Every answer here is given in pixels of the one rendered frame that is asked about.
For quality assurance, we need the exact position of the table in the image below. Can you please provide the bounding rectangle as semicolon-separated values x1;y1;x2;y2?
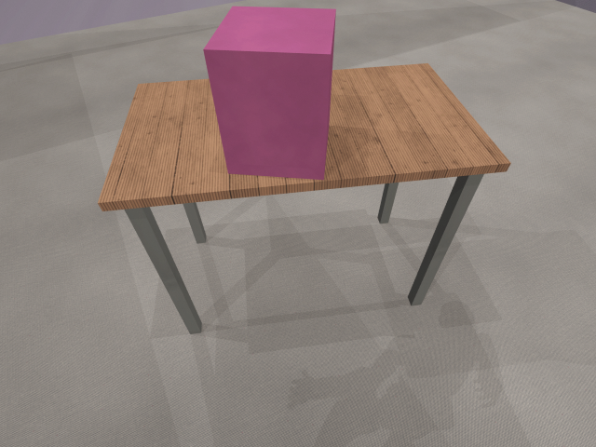
98;63;511;334

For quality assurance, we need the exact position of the carton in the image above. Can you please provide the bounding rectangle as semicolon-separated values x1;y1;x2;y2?
203;7;336;180

